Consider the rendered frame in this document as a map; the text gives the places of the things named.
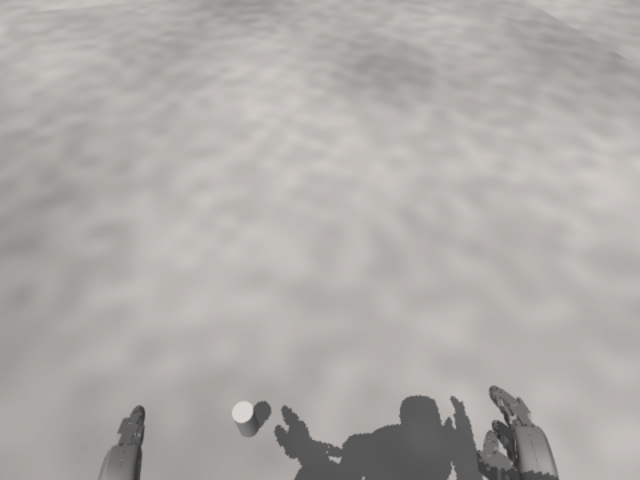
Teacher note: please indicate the right robot hand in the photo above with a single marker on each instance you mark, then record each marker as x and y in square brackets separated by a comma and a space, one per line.
[528, 449]

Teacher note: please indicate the can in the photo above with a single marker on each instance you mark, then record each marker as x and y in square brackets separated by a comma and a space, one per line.
[245, 419]

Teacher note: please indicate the left robot hand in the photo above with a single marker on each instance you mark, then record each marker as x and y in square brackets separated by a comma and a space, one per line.
[123, 461]

